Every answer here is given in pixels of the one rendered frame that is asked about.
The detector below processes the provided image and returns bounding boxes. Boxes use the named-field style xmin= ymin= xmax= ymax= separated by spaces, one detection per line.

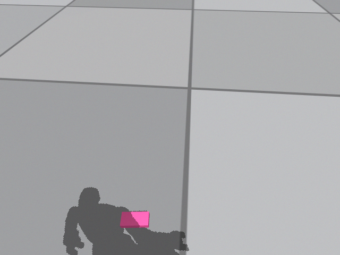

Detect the small box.
xmin=120 ymin=211 xmax=149 ymax=228

